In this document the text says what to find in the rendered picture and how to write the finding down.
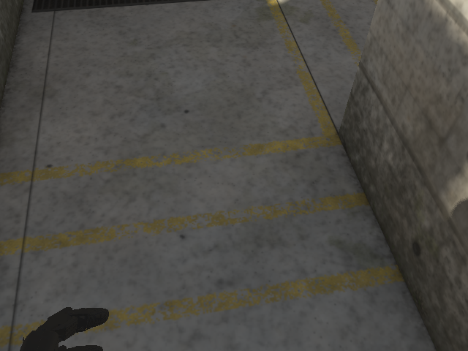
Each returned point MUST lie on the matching robot left hand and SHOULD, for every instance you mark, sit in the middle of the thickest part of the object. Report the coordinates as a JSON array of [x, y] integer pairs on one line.
[[63, 325]]

